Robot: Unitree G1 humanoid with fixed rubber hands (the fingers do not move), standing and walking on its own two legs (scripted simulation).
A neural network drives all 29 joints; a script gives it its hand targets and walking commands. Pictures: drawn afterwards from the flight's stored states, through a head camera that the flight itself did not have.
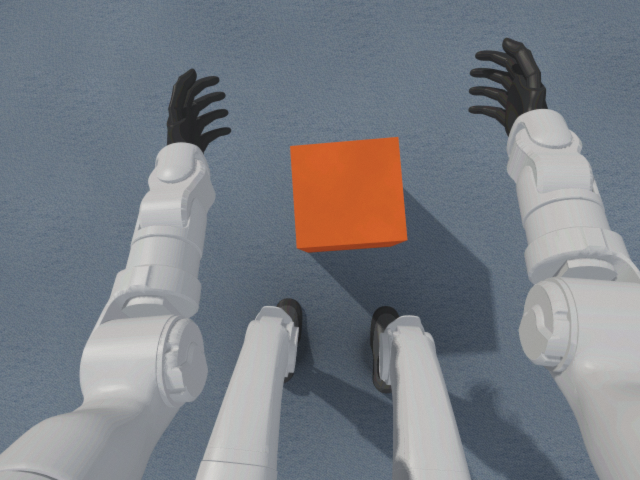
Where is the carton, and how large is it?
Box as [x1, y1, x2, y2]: [290, 137, 406, 252]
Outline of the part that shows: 397,137 290,146 297,248 310,252 390,246 406,240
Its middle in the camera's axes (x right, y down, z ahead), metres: +0.06 -0.07 +0.86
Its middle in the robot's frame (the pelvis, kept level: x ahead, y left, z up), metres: +0.47 +0.00 -0.51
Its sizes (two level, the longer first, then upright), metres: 0.210 0.200 0.250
